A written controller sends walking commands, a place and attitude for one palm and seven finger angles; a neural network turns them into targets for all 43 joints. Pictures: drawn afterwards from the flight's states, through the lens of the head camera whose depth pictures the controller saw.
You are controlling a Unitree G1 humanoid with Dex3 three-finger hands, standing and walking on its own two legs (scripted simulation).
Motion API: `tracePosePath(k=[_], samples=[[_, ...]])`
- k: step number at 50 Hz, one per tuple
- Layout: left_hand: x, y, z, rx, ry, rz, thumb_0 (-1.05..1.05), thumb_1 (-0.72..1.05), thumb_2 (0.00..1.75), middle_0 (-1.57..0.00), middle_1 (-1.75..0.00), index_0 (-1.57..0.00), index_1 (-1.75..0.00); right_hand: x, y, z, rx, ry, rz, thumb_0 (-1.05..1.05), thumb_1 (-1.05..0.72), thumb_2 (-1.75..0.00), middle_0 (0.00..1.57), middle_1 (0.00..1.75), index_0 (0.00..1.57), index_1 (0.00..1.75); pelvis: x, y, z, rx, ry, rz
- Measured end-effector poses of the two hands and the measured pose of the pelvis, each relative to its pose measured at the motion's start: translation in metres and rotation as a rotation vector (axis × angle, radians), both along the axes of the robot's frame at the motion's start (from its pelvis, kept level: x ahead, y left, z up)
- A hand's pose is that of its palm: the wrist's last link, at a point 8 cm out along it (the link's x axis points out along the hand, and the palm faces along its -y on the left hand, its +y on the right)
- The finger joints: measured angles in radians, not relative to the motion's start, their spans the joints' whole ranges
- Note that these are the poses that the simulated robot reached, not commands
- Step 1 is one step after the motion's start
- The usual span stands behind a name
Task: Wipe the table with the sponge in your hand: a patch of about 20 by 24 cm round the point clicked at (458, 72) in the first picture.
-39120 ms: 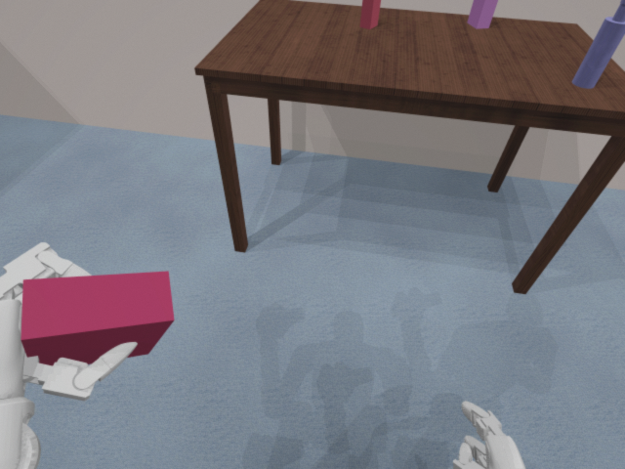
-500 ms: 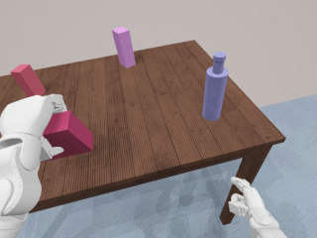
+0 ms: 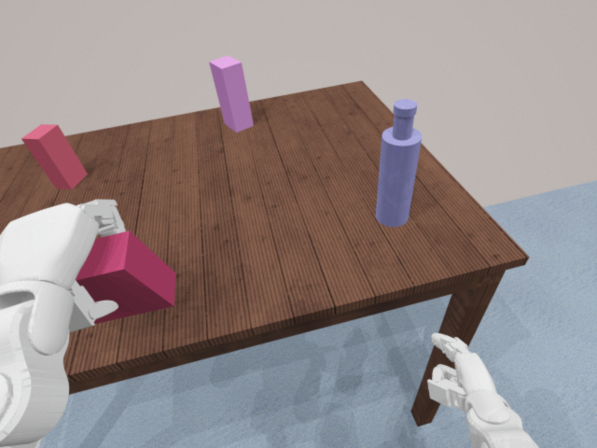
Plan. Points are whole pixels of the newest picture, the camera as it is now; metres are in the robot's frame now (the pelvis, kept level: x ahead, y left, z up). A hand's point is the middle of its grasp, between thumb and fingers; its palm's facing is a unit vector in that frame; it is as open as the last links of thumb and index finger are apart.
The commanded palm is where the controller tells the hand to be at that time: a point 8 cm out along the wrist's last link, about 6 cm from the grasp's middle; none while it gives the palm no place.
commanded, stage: bring the sponge back beside the body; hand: left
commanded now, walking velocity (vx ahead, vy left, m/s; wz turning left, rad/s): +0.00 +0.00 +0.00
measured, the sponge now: (105, 289) +0.22 +0.29 +0.14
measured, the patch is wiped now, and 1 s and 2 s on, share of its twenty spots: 1.00 1.00 1.00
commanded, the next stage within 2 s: step back with the hand held close in 0.62 s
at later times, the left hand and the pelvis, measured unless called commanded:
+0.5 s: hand (81, 282) +0.19 +0.28 +0.19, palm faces +0.21 -0.08 -0.97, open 9.0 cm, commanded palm +0.14 +0.28 +0.26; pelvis -0.01 -0.01 +0.00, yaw +0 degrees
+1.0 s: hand (128, 260) +0.21 +0.22 +0.21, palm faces +0.33 -0.84 -0.44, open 9.0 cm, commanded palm +0.16 +0.28 +0.24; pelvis -0.01 +0.00 -0.01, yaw +0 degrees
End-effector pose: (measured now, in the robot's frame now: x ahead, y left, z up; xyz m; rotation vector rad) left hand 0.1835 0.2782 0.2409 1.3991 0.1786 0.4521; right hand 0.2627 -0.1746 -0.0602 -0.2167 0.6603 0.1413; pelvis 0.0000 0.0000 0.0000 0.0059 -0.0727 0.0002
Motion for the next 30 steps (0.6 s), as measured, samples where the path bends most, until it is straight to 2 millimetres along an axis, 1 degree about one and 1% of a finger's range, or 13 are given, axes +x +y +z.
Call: tracePosePath(k=[8,17,26,30], samples=[[-0.010,-0.004,0.005,0.024,-0.025,-0.005,-0.01,-0.45,1.08,-0.82,-1.42,-0.87,-1.45,-0.004,-0.007,0.001,0.002,-0.014,-0.011,0.02,-0.90,-0.90,0.20,0.30,0.20,0.30,-0.002,-0.004,-0.001,0.000,-0.010,-0.003],[-0.020,-0.009,-0.005,0.002,0.006,-0.009,-0.01,-0.45,1.08,-0.82,-1.42,-0.87,-1.45,-0.008,-0.012,0.002,-0.003,-0.029,-0.018,0.02,-0.90,-0.90,0.20,0.30,0.20,0.30,-0.006,-0.006,-0.001,0.001,-0.015,-0.005],[-0.021,-0.006,-0.001,0.024,-0.015,0.004,-0.01,-0.45,1.08,-0.83,-1.42,-0.87,-1.45,-0.011,-0.013,0.001,-0.004,-0.027,-0.018,0.02,-0.90,-0.90,0.20,0.30,0.20,0.30,-0.008,-0.009,-0.001,0.000,-0.022,-0.005],[-0.019,-0.005,-0.003,0.009,-0.007,0.009,-0.01,-0.45,1.08,-0.82,-1.42,-0.87,-1.45,-0.012,-0.013,0.001,0.000,-0.030,-0.023,0.02,-0.90,-0.90,0.20,0.30,0.20,0.30,-0.008,-0.009,-0.001,0.000,-0.020,-0.006]])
